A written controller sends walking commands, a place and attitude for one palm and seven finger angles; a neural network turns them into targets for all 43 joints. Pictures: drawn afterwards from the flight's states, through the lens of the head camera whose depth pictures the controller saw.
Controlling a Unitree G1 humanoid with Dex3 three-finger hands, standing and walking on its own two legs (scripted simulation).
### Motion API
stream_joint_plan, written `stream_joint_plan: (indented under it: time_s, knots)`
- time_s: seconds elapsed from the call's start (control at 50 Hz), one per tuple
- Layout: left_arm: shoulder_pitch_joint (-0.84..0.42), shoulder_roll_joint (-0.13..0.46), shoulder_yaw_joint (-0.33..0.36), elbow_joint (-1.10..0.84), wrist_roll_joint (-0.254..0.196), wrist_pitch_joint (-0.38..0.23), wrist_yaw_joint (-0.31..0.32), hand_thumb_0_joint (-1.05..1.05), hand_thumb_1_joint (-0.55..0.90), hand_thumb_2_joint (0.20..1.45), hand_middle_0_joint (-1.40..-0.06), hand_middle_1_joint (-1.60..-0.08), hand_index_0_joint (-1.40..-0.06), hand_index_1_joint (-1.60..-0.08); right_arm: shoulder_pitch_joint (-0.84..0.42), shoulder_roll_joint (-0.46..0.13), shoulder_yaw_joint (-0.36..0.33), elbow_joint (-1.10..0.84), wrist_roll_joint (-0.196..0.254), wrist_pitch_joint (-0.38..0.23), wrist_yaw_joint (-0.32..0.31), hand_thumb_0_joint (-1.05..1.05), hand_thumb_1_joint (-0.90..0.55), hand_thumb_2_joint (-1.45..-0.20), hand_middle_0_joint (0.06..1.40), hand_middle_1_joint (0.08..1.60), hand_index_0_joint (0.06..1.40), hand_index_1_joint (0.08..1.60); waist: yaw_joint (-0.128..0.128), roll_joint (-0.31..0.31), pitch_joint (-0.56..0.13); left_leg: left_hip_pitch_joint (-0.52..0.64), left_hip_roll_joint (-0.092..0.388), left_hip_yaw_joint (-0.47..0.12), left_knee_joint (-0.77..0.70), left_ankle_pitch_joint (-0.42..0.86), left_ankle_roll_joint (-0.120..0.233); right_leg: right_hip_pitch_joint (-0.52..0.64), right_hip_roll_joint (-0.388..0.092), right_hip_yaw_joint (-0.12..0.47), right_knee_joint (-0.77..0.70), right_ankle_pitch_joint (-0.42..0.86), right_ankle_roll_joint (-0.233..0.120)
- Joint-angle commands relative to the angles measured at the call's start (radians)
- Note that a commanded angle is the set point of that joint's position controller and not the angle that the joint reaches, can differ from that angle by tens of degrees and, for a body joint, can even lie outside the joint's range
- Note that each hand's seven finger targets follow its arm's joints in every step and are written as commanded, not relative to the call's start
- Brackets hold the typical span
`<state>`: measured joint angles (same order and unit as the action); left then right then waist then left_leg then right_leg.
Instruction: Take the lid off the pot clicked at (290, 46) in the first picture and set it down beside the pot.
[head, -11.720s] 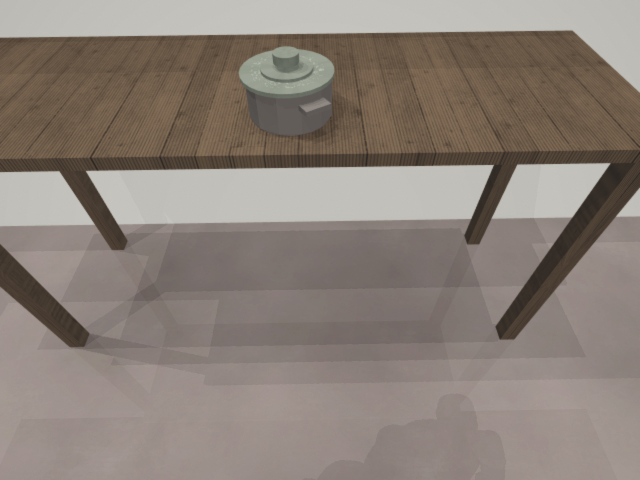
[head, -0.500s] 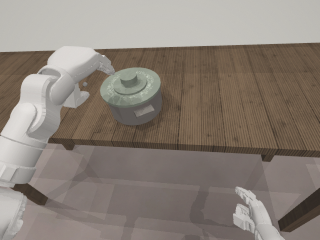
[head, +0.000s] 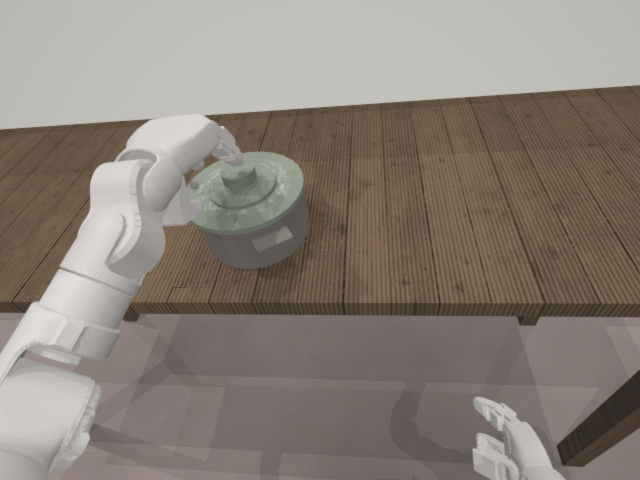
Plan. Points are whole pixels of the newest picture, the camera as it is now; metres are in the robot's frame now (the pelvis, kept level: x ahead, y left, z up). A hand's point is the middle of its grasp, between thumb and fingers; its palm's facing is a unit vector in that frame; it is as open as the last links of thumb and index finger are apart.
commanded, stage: move the open hand above the knob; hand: left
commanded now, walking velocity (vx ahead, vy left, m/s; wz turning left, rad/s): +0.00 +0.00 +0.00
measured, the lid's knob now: (238, 173) +0.48 +0.14 +0.16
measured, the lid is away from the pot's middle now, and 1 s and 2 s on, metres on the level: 0.00 0.00 0.00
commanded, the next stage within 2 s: none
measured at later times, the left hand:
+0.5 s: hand (220, 114) +0.46 +0.13 +0.26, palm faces -0.08 -0.07 -0.99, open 10.1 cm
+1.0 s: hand (219, 167) +0.43 +0.14 +0.21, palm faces -0.21 +0.01 -0.98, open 10.1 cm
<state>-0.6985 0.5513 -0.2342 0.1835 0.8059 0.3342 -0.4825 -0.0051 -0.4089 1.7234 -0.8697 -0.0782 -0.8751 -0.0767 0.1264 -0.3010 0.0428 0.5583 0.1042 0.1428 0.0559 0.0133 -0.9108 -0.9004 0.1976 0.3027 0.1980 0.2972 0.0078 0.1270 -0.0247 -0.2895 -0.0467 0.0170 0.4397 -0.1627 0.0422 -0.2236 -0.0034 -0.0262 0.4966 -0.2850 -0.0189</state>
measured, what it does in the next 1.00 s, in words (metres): stands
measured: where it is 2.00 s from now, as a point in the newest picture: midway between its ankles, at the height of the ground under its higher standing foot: outside the picture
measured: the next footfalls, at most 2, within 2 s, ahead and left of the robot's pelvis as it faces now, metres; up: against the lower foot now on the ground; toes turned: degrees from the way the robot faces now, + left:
none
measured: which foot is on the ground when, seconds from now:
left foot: down 0.00-1.00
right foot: down 0.00-1.00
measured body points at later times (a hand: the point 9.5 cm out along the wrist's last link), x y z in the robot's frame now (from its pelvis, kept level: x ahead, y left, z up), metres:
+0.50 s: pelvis +0.00 +0.00 +0.00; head +0.01 -0.04 +0.45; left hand +0.46 +0.13 +0.31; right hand +0.16 -0.24 -0.12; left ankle +0.04 +0.10 -0.74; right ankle -0.01 -0.11 -0.74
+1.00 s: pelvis +0.00 +0.01 +0.00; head +0.01 -0.03 +0.45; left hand +0.43 +0.13 +0.26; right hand +0.18 -0.23 -0.11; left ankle +0.04 +0.10 -0.74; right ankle -0.01 -0.11 -0.74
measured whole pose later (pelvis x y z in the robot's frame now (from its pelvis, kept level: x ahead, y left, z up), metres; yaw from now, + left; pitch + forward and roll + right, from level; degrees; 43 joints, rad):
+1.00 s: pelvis +0.00 +0.01 +0.00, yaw +1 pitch +1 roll +0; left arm -0.92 0.49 -0.36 0.40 0.83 0.31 -0.52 -0.01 -0.41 1.72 -0.88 -0.08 -0.88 -0.08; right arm 0.14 -0.29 0.03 0.60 0.09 0.10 0.02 0.01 -0.91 -0.90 0.20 0.30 0.20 0.30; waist -0.02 0.09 -0.01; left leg -0.28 -0.06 0.00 0.44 -0.16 0.06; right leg -0.20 -0.01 -0.04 0.48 -0.28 -0.01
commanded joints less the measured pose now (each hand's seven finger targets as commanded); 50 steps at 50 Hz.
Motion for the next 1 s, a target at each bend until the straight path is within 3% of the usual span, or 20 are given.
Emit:
stream_joint_plan:
  time_s: [0.0, 0.06, 0.14, 0.2, 0.24, 0.28, 0.32, 0.38, 0.44, 0.48, 0.54, 0.56, 0.62, 0.68, 0.72, 0.76, 0.84, 0.86, 0.92, 0.98]
  knots:
    - [-0.931, 0.524, 0.312, -0.322, 0.069, -0.060, 0.076, 0.000, -0.413, 1.721, -0.870, -0.081, -0.870, -0.081, -0.171, -0.074, -0.033, -0.147, -0.021, -0.103, -0.053, 0.000, -0.900, -0.900, 0.200, 0.300, 0.200, 0.300, -0.013, -0.070, -0.470, 0.279, -0.019, -0.042, 0.003, 0.215, 0.039, 0.121, 0.017, 0.033, -0.046, 0.340, -0.010]
    - [-0.870, 0.463, 0.308, -0.123, 0.036, -0.048, 0.103, 0.000, -0.413, 1.721, -0.870, -0.081, -0.870, -0.081, -0.099, -0.078, -0.037, -0.092, -0.022, -0.127, -0.063, 0.000, -0.900, -0.900, 0.200, 0.300, 0.200, 0.300, -0.012, -0.013, -0.446, 0.295, -0.011, -0.055, -0.002, 0.257, 0.031, 0.106, 0.025, 0.016, -0.056, 0.364, -0.022]
    - [-0.465, 0.078, 0.038, 0.272, 0.019, 0.003, 0.057, 0.000, -0.413, 1.721, -0.870, -0.081, -0.870, -0.081, -0.104, -0.078, -0.031, -0.076, -0.014, -0.080, -0.029, 0.000, -0.900, -0.900, 0.200, 0.300, 0.200, 0.300, -0.008, -0.193, -0.184, 0.130, -0.003, -0.019, -0.039, 0.120, 0.005, -0.032, 0.012, -0.021, -0.082, 0.244, -0.011]
    - [-0.393, -0.116, -0.122, 0.136, 0.024, 0.009, 0.017, 0.000, -0.413, 1.721, -0.870, -0.081, -0.870, -0.081, -0.172, -0.076, -0.037, -0.148, -0.001, -0.054, 0.006, 0.000, -0.900, -0.900, 0.200, 0.300, 0.200, 0.300, -0.024, -0.174, -0.225, 0.167, -0.006, -0.003, -0.018, 0.118, 0.010, -0.048, 0.007, -0.028, -0.081, 0.236, -0.013]
    - [-0.622, -0.028, -0.094, -0.003, 0.052, 0.004, 0.025, 0.000, -0.413, 1.721, -0.870, -0.081, -0.870, -0.081, -0.185, -0.070, -0.038, -0.155, -0.003, -0.049, 0.001, 0.000, -0.900, -0.900, 0.200, 0.300, 0.200, 0.300, -0.044, -0.155, -0.302, 0.209, -0.011, -0.014, -0.009, 0.106, 0.026, -0.038, 0.007, -0.013, -0.077, 0.212, -0.013]
    - [-0.958, 0.286, 0.114, -0.142, 0.080, -0.025, 0.054, 0.000, -0.413, 1.721, -0.870, -0.081, -0.870, -0.081, -0.139, -0.074, -0.040, -0.142, -0.012, -0.073, -0.025, 0.000, -0.900, -0.900, 0.200, 0.300, 0.200, 0.300, -0.045, -0.150, -0.457, 0.244, -0.022, -0.033, -0.007, 0.120, 0.042, 0.078, 0.013, 0.027, -0.075, 0.265, -0.006]
    - [-1.173, 0.453, 0.228, -0.068, 0.092, -0.039, 0.075, 0.000, -0.413, 1.721, -0.870, -0.081, -0.870, -0.081, -0.104, -0.075, -0.035, -0.090, -0.022, -0.114, -0.064, 0.000, -0.900, -0.900, 0.200, 0.300, 0.200, 0.300, -0.044, -0.124, -0.514, 0.276, -0.027, -0.049, -0.008, 0.151, 0.047, 0.122, 0.014, 0.040, -0.058, 0.321, -0.008]
    - [-1.092, 0.359, 0.188, 0.188, 0.073, -0.028, 0.100, 0.000, -0.413, 1.721, -0.870, -0.081, -0.870, -0.081, -0.046, -0.062, -0.026, -0.036, -0.026, -0.137, -0.077, 0.000, -0.900, -0.900, 0.200, 0.300, 0.200, 0.300, -0.041, -0.133, -0.427, 0.236, -0.019, -0.049, -0.034, 0.156, 0.035, 0.097, 0.021, 0.019, -0.065, 0.318, -0.011]
    - [-0.685, 0.154, 0.089, 0.495, 0.051, 0.008, 0.080, 0.000, -0.413, 1.721, -0.870, -0.081, -0.870, -0.081, -0.042, -0.078, -0.025, -0.032, -0.033, -0.109, -0.055, 0.000, -0.900, -0.900, 0.200, 0.300, 0.200, 0.300, -0.010, -0.216, -0.246, 0.110, -0.012, -0.027, -0.051, 0.136, 0.018, 0.038, 0.010, -0.002, -0.076, 0.302, -0.011]
    - [-0.447, 0.051, 0.031, 0.499, 0.053, -0.005, 0.051, 0.000, -0.413, 1.721, -0.870, -0.081, -0.870, -0.081, -0.059, -0.091, -0.030, -0.083, -0.015, -0.100, -0.027, 0.000, -0.900, -0.900, 0.200, 0.300, 0.200, 0.300, 0.003, -0.239, -0.241, 0.106, -0.007, -0.007, -0.039, 0.170, 0.007, 0.049, 0.004, -0.012, -0.061, 0.342, -0.009]
    - [-0.562, 0.002, -0.050, 0.222, 0.079, -0.010, 0.017, 0.000, -0.413, 1.721, -0.870, -0.081, -0.870, -0.081, -0.132, -0.087, -0.040, -0.151, -0.010, -0.070, -0.016, 0.000, -0.900, -0.900, 0.200, 0.300, 0.200, 0.300, -0.026, -0.206, -0.295, 0.159, -0.010, 0.006, -0.017, 0.163, 0.029, 0.031, -0.002, 0.000, -0.074, 0.331, -0.007]
    - [-0.624, 0.021, -0.028, 0.111, 0.054, -0.019, 0.014, 0.000, -0.413, 1.721, -0.870, -0.081, -0.870, -0.081, -0.120, -0.089, -0.053, -0.160, -0.012, -0.060, -0.015, 0.000, -0.900, -0.900, 0.200, 0.300, 0.200, 0.300, -0.039, -0.213, -0.339, 0.191, -0.012, -0.003, -0.002, 0.181, 0.043, 0.052, -0.003, 0.005, -0.084, 0.359, -0.008]
    - [-1.075, 0.379, 0.194, -0.120, 0.077, -0.048, 0.029, 0.000, -0.413, 1.721, -0.870, -0.081, -0.870, -0.081, -0.094, -0.079, -0.050, -0.143, -0.021, -0.104, -0.050, 0.000, -0.900, -0.900, 0.200, 0.300, 0.200, 0.300, -0.042, -0.133, -0.513, 0.288, -0.026, -0.034, -0.001, 0.245, 0.062, 0.149, 0.007, 0.044, -0.057, 0.448, -0.004]
    - [-1.064, 0.473, 0.287, -0.004, 0.070, -0.072, 0.059, 0.000, -0.413, 1.721, -0.870, -0.081, -0.870, -0.081, -0.039, -0.074, -0.049, -0.086, -0.035, -0.146, -0.076, 0.000, -0.900, -0.900, 0.200, 0.300, 0.200, 0.300, -0.033, -0.103, -0.502, 0.299, -0.020, -0.047, -0.003, 0.283, 0.057, 0.144, 0.017, 0.040, -0.061, 0.450, -0.009]
    - [-0.846, 0.285, 0.168, 0.304, 0.070, -0.027, 0.059, 0.000, -0.413, 1.721, -0.870, -0.081, -0.870, -0.081, -0.029, -0.074, -0.043, -0.043, -0.029, -0.123, -0.069, 0.000, -0.900, -0.900, 0.200, 0.300, 0.200, 0.300, -0.031, -0.181, -0.276, 0.190, -0.010, -0.035, -0.039, 0.188, 0.038, 0.036, 0.018, 0.005, -0.081, 0.343, -0.013]
    - [-0.589, 0.081, 0.046, 0.453, 0.034, -0.002, 0.043, 0.000, -0.413, 1.721, -0.870, -0.081, -0.870, -0.081, -0.015, -0.098, -0.055, -0.047, -0.014, -0.102, -0.042, 0.000, -0.900, -0.900, 0.200, 0.300, 0.200, 0.300, -0.032, -0.184, -0.177, 0.145, -0.010, -0.027, -0.043, 0.156, 0.026, -0.026, 0.020, -0.020, -0.099, 0.287, -0.019]
    - [-0.582, -0.055, -0.092, 0.107, 0.057, -0.012, 0.002, 0.000, -0.413, 1.721, -0.870, -0.081, -0.870, -0.081, -0.131, -0.076, -0.053, -0.149, -0.012, -0.074, -0.008, 0.000, -0.900, -0.900, 0.200, 0.300, 0.200, 0.300, -0.030, -0.123, -0.341, 0.248, -0.010, -0.023, -0.006, 0.209, 0.031, -0.009, 0.006, -0.011, -0.075, 0.298, -0.019]
    - [-0.625, -0.048, -0.090, 0.019, 0.036, -0.022, 0.000, 0.000, -0.413, 1.721, -0.870, -0.081, -0.870, -0.081, -0.125, -0.081, -0.064, -0.155, -0.010, -0.065, -0.004, 0.000, -0.900, -0.900, 0.200, 0.300, 0.200, 0.300, -0.051, -0.142, -0.378, 0.286, -0.006, -0.035, 0.014, 0.241, 0.043, -0.008, 0.006, -0.007, -0.077, 0.316, -0.020]
    - [-1.017, 0.271, 0.108, -0.045, 0.076, -0.024, 0.026, 0.000, -0.413, 1.721, -0.870, -0.081, -0.870, -0.081, -0.104, -0.079, -0.051, -0.115, -0.012, -0.084, -0.039, 0.000, -0.900, -0.900, 0.200, 0.300, 0.200, 0.300, -0.062, -0.141, -0.429, 0.292, -0.015, -0.051, -0.010, 0.181, 0.048, 0.040, 0.021, 0.014, -0.077, 0.313, -0.013]
    - [-1.162, 0.372, 0.183, 0.037, 0.067, -0.043, 0.066, 0.000, -0.413, 1.721, -0.870, -0.081, -0.870, -0.081, -0.055, -0.075, -0.040, -0.067, -0.023, -0.128, -0.070, 0.000, -0.900, -0.900, 0.200, 0.300, 0.200, 0.300, -0.055, -0.098, -0.447, 0.308, -0.019, -0.064, -0.030, 0.172, 0.044, 0.053, 0.029, 0.014, -0.079, 0.298, -0.018]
